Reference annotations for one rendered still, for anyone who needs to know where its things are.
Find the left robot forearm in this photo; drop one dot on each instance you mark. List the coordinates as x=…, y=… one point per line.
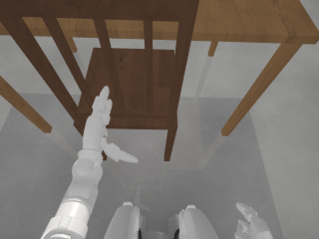
x=72, y=217

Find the right robot thigh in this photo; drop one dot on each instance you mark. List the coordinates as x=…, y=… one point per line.
x=194, y=224

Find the left robot hand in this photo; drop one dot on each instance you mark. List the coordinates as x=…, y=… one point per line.
x=95, y=129

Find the chair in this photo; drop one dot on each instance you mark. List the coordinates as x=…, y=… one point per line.
x=144, y=84

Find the table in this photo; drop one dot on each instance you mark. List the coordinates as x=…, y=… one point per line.
x=284, y=22

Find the left robot thigh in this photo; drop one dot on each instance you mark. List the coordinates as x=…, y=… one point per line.
x=124, y=224

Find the right robot hand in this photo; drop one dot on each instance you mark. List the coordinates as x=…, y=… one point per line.
x=257, y=229

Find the robot thigh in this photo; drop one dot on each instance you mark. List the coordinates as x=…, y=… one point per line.
x=194, y=224
x=124, y=224

